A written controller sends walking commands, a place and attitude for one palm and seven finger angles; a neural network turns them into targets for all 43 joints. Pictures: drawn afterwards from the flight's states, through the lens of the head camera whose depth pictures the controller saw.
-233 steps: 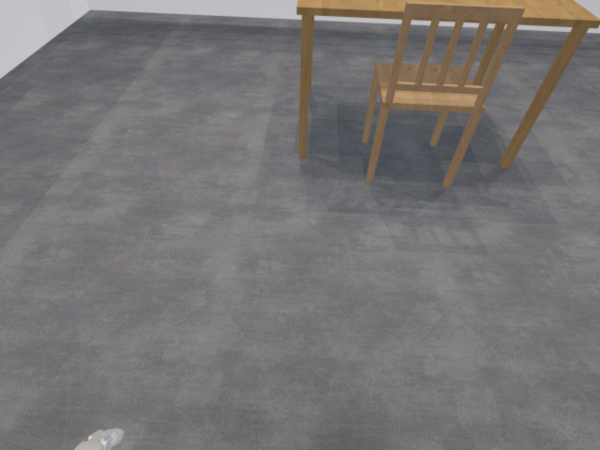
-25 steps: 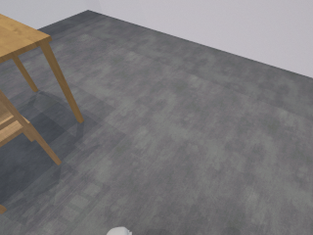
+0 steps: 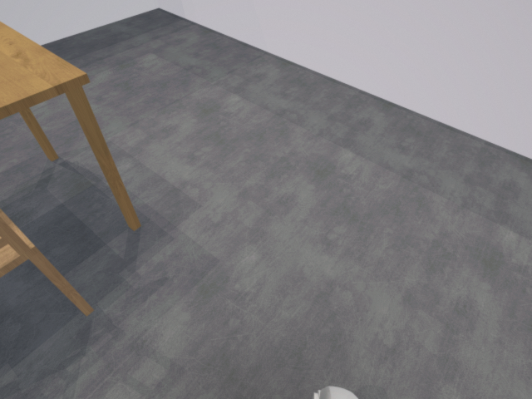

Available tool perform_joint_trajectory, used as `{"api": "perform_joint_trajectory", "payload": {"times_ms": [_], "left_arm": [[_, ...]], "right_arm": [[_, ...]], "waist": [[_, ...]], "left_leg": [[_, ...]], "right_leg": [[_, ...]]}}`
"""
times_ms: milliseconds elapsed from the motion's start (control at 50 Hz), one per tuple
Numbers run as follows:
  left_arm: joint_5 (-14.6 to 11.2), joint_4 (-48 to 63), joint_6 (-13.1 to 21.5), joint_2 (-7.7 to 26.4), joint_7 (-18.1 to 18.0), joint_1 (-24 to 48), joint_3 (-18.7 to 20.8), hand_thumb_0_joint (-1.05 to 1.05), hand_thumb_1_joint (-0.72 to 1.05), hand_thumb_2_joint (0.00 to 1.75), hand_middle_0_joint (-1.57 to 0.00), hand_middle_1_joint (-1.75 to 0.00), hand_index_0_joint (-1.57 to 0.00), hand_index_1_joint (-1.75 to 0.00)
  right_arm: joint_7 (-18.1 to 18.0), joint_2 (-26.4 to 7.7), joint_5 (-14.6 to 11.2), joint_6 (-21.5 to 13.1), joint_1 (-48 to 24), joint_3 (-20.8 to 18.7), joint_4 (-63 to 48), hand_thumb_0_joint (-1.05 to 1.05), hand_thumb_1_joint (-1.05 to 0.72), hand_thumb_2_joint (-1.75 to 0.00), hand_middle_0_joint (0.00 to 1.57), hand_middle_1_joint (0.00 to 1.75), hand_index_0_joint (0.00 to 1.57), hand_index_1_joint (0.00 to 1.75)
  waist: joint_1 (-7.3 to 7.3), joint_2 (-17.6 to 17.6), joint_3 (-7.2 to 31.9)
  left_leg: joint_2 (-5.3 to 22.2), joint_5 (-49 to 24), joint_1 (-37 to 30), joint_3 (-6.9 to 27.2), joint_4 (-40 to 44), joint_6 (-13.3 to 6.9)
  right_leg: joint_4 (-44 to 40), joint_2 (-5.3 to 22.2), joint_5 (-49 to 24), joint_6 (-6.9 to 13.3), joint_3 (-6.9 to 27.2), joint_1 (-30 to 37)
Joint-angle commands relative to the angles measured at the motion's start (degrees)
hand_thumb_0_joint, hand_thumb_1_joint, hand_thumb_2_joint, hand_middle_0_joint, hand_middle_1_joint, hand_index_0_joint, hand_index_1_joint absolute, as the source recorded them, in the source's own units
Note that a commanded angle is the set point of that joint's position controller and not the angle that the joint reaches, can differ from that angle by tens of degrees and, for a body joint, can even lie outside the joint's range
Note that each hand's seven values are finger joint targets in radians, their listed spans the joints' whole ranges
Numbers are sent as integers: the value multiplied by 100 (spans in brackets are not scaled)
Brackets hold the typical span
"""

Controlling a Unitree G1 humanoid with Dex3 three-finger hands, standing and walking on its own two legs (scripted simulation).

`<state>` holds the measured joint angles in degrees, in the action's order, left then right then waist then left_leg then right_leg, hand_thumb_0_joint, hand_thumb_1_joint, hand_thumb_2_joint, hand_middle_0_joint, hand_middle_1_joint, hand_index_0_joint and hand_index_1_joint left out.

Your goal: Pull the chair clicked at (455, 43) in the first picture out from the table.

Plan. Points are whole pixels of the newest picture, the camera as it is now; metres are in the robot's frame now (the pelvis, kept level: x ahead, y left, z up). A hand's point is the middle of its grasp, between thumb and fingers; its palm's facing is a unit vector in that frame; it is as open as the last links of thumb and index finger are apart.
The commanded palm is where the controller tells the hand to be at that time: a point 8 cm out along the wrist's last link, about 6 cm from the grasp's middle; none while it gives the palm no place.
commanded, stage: walk to a spot facing it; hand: left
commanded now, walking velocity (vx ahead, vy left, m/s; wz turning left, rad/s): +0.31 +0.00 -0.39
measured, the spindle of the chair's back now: out of the picture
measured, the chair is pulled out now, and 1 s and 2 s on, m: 0.00 0.00 0.00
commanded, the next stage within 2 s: turn to face it in 0.14 s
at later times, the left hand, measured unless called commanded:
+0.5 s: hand (232, 310) +0.30 +0.09 -0.15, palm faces -0.01 -0.98 -0.21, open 7.2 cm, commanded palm none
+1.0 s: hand (168, 343) +0.24 +0.20 -0.17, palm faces +0.30 -0.93 -0.23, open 7.4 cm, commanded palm none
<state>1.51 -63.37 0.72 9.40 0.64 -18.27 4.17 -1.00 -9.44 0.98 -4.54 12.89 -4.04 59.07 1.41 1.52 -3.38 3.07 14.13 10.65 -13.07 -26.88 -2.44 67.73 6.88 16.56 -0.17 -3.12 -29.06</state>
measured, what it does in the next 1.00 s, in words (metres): walks ahead: right foot, then left foot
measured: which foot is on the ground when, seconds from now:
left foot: down 0.00-0.30, up 0.32-0.74, down 0.76-1.00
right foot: up 0.00-0.26, down 0.28-0.76, up 0.78-1.00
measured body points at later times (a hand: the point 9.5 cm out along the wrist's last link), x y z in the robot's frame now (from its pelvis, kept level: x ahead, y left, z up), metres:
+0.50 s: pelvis +0.18 -0.08 +0.00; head +0.20 -0.10 +0.45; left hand +0.30 +0.14 -0.14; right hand +0.15 -0.29 -0.17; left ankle +0.15 +0.07 -0.66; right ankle +0.23 -0.16 -0.74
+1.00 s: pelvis +0.21 -0.03 +0.00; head +0.25 +0.01 +0.45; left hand +0.22 +0.25 -0.15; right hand +0.35 -0.26 -0.13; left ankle +0.23 +0.06 -0.74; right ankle +0.23 -0.20 -0.66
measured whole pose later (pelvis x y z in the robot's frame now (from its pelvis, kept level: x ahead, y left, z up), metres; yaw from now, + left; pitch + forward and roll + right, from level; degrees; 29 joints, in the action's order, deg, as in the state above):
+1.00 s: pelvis +0.21 -0.03 +0.00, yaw +14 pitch +1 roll -2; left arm 0.7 -53.9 -3.3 14.4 -0.6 -9.7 5.3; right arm 0.1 -11.5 1.0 1.1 11.0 -3.3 53.5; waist 0.0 1.0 -4.6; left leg -0.1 11.7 18.1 -3.0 -28.6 -3.9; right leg 62.7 5.5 22.3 -5.7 -1.9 -28.5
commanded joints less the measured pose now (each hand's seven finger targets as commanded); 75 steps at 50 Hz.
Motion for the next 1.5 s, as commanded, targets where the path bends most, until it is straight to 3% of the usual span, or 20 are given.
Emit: {"api": "perform_joint_trajectory", "payload": {"times_ms": [0,180,240,280,360,440,640,700,720,740,760,880,1060,1200,1220,1240,1260,1280,1340,1480], "left_arm": [[32,409,-43,11,36,-12,16,0,90,90,-20,-30,-20,-30],[12,945,12,174,85,1127,5,0,90,90,-20,-30,-20,-30],[54,511,188,542,20,-339,72,0,90,90,-20,-30,-20,-30],[-42,220,328,1596,-92,-1227,243,0,90,90,-20,-30,-20,-30],[-69,552,273,873,-196,266,-8,0,90,90,-20,-30,-20,-30],[-55,713,232,649,-228,790,-74,0,90,90,-20,-30,-20,-30],[23,981,-16,1004,-275,745,139,0,90,90,-20,-30,-20,-30],[-36,1066,-95,1096,-236,745,184,0,90,90,-20,-30,-20,-30],[-66,1150,-147,950,-219,749,178,0,90,90,-20,-30,-20,-30],[-119,1438,-173,607,-178,842,113,0,90,90,-20,-30,-20,-30],[-52,1654,-200,694,-189,1320,71,0,90,90,-20,-30,-20,-30],[-48,1361,-212,770,-117,917,148,0,90,90,-20,-30,-20,-30],[-93,1622,-260,816,-195,1240,107,0,90,90,-20,-30,-20,-30],[-154,1563,-185,919,-245,481,117,0,90,90,-20,-30,-20,-30],[-117,1543,-142,1153,-271,244,163,0,90,90,-20,-30,-20,-30],[-13,1579,-92,1654,-311,155,267,0,90,90,-20,-30,-20,-30],[-7,1723,-134,1890,-315,453,239,0,90,90,-20,-30,-20,-30],[-26,1864,-144,1710,-321,826,171,0,90,90,-20,-30,-20,-30],[-55,1958,-61,1177,-289,1438,44,0,90,90,-20,-30,-20,-30],[-6,1588,-42,1375,-263,294,71,0,90,90,-20,-30,-20,-30]], "right_arm": [[-17,-520,28,-53,580,-5,-6,0,-90,-90,20,30,20,30],[1,-757,92,65,1106,-70,235,0,-90,-90,20,30,20,30],[13,-767,38,99,990,-26,262,0,-90,-90,20,30,20,30],[40,-244,-99,131,1404,94,102,0,-90,-90,20,30,20,30],[-2,-168,-51,344,859,94,218,0,-90,-90,20,30,20,30],[49,-65,-17,581,1152,86,288,0,-90,-90,20,30,20,30],[209,-287,4,618,32,-3,-528,0,-90,-90,20,30,20,30],[216,-535,36,593,283,-67,-600,0,-90,-90,20,30,20,30],[216,-873,47,550,599,-150,-575,0,-90,-90,20,30,20,30],[165,-1478,86,508,866,-280,-641,0,-90,-90,20,30,20,30],[101,-1672,79,531,1094,-306,-550,0,-90,-90,20,30,20,30],[-6,-1292,20,420,19,-186,-915,0,-90,-90,20,30,20,30],[55,-1464,45,545,155,-274,-883,0,-90,-90,20,30,20,30],[113,-1498,18,657,-329,-343,-1104,0,-90,-90,20,30,20,30],[143,-1338,-25,666,-413,-331,-1160,0,-90,-90,20,30,20,30],[166,-906,-69,674,-349,-279,-1269,0,-90,-90,20,30,20,30],[152,-989,-8,677,-480,-295,-1360,0,-90,-90,20,30,20,30],[190,-1136,43,719,-448,-327,-1341,0,-90,-90,20,30,20,30],[272,-1051,64,816,-42,-316,-981,0,-90,-90,20,30,20,30],[288,-893,1,809,-727,-164,-1121,0,-90,-90,20,30,20,30]], "waist": [[-39,-704,-260],[-319,-814,-466],[378,-193,481],[377,1786,1828],[-15,414,510],[-370,534,390],[-59,735,255],[-243,241,481],[-412,-814,607],[-559,-2528,538],[-743,-1963,620],[-256,-740,941],[-424,-1023,645],[-65,-967,820],[71,-539,858],[133,1050,803],[116,1588,476],[-67,843,265],[-463,827,-81],[42,916,290]], "left_leg": [[1589,-307,97,870,1898,-495],[1690,-1821,-815,141,1137,-353],[1298,-2908,-440,-153,-1040,2],[54,2098,1565,308,-4004,439],[538,1032,1602,1264,-4551,395],[468,554,1382,1103,-3875,564],[411,835,1493,656,-1797,550],[211,-7,623,499,-676,477],[626,-874,70,1332,131,254],[1985,-2733,-450,3324,773,-522],[2397,-3142,-400,3732,867,-1049],[1170,-2553,-517,2379,651,-577],[1060,-1791,-287,3130,778,-784],[551,-1200,792,3444,385,-433],[258,-573,1441,3224,-40,-150],[-503,904,2566,2246,-1341,334],[-724,1830,2720,1666,-2744,515],[-478,1578,2421,1873,-3598,455],[-190,692,2366,1583,-4404,602],[-118,1004,2209,1073,-3174,793]], "right_leg": [[-480,276,-586,-126,153,-565],[-2938,-129,-520,38,-459,-69],[-3906,-434,-1097,212,-534,2223],[-4351,1988,-4173,1085,2208,4242],[-5010,1597,-2988,796,833,1967],[-5235,1279,-2607,586,-283,1362],[-4707,1652,-1606,696,-620,1977],[-3831,1430,-1262,358,-938,1752],[-2879,1033,-461,39,-1108,1196],[-1581,194,1829,-488,-1186,-197],[-463,-65,2365,-468,-420,-425],[-68,-49,512,-545,205,-452],[-1539,-281,872,-583,299,62],[-3890,-605,48,-371,142,1964],[-4714,-244,-176,-255,430,2705],[-5528,1239,502,242,1890,3263],[-5693,2246,303,773,2586,2312],[-5648,2059,361,859,2075,1523],[-5254,1156,-637,479,764,1403],[-4642,1267,-2750,622,29,2633]]}}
